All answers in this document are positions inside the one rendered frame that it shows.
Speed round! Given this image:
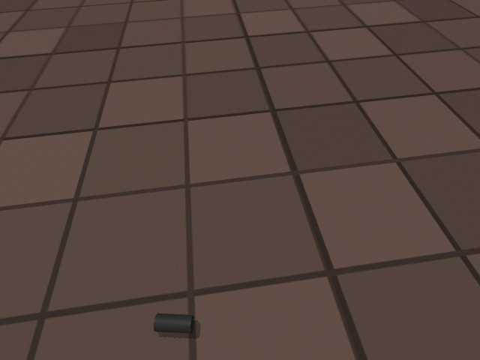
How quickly can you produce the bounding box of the can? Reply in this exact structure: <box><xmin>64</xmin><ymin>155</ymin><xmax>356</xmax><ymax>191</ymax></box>
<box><xmin>154</xmin><ymin>313</ymin><xmax>194</xmax><ymax>334</ymax></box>

